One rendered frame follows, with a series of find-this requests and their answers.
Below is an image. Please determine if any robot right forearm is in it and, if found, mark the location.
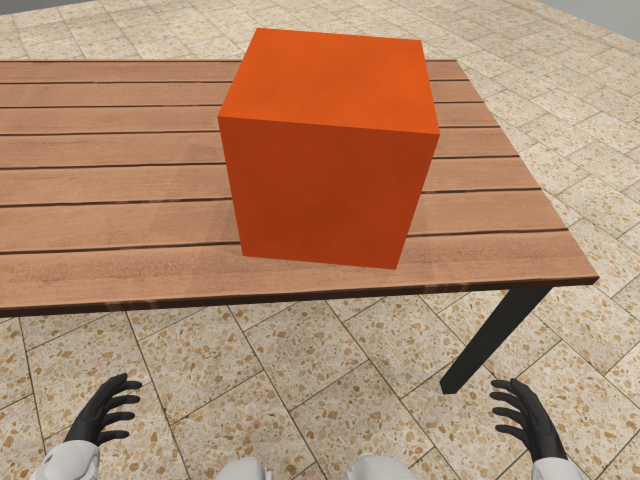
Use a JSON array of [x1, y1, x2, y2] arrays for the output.
[[531, 457, 587, 480]]

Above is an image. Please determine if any right robot hand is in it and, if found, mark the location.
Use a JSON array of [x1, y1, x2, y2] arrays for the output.
[[490, 378, 569, 463]]

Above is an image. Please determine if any right robot thigh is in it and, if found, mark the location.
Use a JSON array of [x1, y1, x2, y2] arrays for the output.
[[346, 456, 419, 480]]

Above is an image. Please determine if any carton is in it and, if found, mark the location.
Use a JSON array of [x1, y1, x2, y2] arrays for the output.
[[217, 28, 440, 270]]

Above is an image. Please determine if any right robot shin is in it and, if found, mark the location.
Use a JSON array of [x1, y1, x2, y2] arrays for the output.
[[356, 453, 376, 464]]

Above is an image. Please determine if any table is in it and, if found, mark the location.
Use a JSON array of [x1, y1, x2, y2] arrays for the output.
[[0, 59, 600, 395]]

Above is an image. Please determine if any robot left forearm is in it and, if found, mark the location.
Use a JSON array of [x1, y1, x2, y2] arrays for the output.
[[30, 440, 100, 480]]

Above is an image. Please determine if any left robot hand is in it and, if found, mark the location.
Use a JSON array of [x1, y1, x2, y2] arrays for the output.
[[63, 373, 142, 447]]

